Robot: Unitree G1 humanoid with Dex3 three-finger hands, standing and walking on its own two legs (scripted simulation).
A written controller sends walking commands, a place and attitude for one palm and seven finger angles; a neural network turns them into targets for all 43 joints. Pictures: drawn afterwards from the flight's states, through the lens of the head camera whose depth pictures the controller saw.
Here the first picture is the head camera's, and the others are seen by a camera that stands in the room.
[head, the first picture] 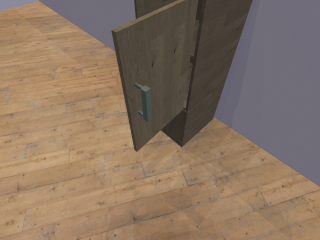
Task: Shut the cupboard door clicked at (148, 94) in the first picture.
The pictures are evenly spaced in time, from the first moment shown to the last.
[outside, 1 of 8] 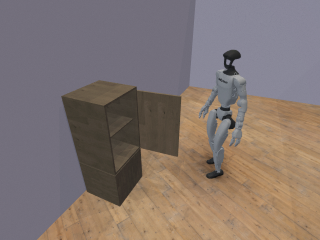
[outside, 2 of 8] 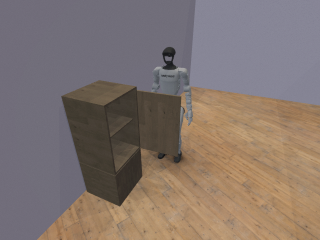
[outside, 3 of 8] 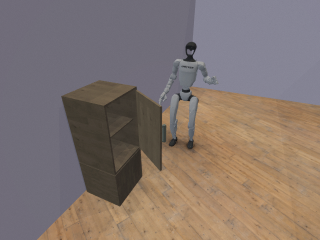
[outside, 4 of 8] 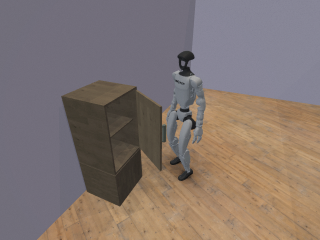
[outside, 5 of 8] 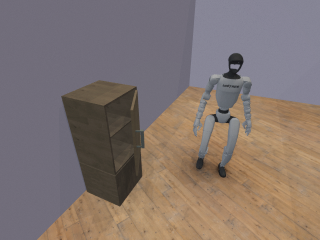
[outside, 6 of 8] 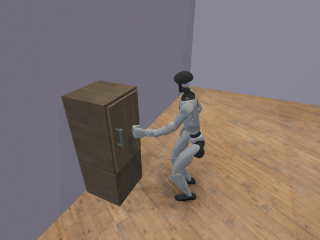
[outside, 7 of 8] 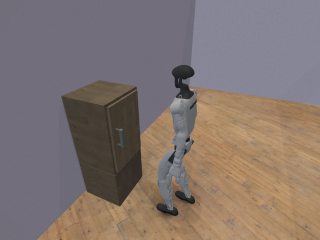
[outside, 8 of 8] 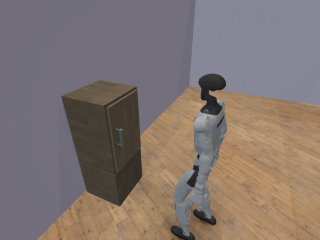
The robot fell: no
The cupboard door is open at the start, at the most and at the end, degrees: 95 95 0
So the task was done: yes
